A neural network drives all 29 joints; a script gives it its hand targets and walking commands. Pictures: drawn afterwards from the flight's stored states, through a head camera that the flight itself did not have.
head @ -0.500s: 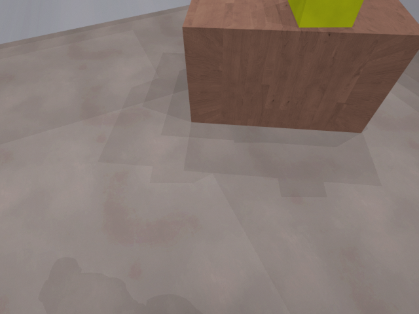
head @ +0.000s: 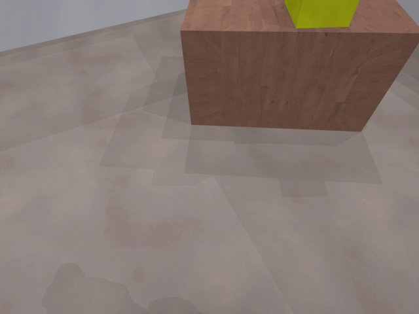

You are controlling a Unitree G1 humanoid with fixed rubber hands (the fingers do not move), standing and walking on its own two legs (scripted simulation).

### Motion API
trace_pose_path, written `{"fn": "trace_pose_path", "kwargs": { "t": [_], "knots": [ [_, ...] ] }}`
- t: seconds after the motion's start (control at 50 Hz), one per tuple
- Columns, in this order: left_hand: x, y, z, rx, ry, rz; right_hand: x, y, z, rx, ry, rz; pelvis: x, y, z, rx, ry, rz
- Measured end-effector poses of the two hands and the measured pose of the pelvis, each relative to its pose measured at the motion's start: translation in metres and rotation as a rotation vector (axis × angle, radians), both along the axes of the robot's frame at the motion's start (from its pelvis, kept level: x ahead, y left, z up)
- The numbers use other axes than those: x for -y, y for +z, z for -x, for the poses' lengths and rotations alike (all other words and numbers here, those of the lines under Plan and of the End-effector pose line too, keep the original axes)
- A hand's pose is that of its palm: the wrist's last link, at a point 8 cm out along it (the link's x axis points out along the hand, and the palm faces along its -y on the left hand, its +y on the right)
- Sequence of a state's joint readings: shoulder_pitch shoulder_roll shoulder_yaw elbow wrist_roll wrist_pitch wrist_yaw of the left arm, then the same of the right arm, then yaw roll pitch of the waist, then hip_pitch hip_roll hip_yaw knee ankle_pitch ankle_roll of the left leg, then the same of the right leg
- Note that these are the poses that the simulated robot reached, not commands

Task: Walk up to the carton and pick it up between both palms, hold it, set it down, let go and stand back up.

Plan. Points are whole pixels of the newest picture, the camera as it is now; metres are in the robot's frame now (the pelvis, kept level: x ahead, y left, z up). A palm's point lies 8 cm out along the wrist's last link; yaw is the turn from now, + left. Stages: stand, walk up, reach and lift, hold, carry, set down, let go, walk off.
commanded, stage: stand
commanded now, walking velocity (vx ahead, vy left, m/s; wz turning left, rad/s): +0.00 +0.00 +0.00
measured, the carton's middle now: out of the picture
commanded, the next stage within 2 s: walk up in 0.98 s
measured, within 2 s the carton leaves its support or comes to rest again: neither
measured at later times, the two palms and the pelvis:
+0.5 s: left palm out of the picture -0.03 +0.19 -0.15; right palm out of the picture -0.03 -0.19 -0.15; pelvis +0.01 +0.00 +0.00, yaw +0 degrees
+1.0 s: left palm out of the picture +0.00 +0.20 -0.15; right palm out of the picture -0.02 -0.20 -0.15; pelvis +0.02 -0.01 +0.00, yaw +0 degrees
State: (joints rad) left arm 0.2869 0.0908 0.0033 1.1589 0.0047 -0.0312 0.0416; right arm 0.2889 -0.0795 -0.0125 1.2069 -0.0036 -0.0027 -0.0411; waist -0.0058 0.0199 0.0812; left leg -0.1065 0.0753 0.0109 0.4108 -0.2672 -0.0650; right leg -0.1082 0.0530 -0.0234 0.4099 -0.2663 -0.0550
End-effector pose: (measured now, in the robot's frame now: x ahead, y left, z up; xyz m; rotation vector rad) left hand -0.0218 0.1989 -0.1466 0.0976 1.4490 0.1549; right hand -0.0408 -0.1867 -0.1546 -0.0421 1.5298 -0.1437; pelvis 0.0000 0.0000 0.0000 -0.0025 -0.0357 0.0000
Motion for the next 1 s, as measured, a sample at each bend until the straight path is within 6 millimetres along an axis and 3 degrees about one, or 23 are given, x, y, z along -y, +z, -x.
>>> {"fn": "trace_pose_path", "kwargs": {
  "t": [0.16, 0.42, 1.0],
  "knots": [
    [0.001, -0.001, -0.001, 0.003, -0.001, 0.0, -0.002, 0.0, 0.007, -0.026, 0.001, -0.008, 0.002, 0.0, 0.0, -0.002, 0.0, 0.001],
    [0.008, 0.0, 0.009, -0.024, 0.012, 0.015, 0.007, 0.0, -0.008, -0.005, 0.014, 0.006, 0.004, 0.0, -0.004, -0.013, 0.002, 0.0],
    [0.001, -0.002, -0.022, 0.021, 0.0, -0.014, 0.015, 0.0, -0.023, 0.003, 0.011, 0.027, 0.008, -0.002, -0.018, -0.008, -0.002, 0.002]
  ]
}}
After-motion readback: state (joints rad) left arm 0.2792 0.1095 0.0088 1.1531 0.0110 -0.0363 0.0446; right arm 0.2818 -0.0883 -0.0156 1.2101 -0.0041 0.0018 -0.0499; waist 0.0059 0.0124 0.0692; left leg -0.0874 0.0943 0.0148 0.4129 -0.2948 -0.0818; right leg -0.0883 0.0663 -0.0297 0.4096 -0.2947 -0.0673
